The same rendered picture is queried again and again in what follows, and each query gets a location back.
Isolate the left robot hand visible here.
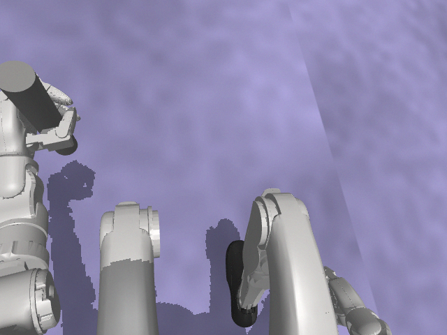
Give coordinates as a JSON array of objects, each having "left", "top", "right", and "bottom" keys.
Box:
[{"left": 0, "top": 75, "right": 81, "bottom": 159}]

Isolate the right robot hand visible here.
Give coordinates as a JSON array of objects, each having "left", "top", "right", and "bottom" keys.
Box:
[{"left": 324, "top": 266, "right": 366, "bottom": 327}]

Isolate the left robot arm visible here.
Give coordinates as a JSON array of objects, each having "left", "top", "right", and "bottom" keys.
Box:
[{"left": 0, "top": 154, "right": 61, "bottom": 335}]

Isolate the right robot arm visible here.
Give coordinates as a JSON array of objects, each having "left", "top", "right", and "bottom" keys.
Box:
[{"left": 345, "top": 308, "right": 392, "bottom": 335}]

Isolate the can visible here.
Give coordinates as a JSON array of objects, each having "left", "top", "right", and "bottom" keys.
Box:
[{"left": 0, "top": 61, "right": 78, "bottom": 156}]

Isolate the right robot foot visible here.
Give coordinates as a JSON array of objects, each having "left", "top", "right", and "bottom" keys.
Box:
[{"left": 226, "top": 240, "right": 258, "bottom": 327}]

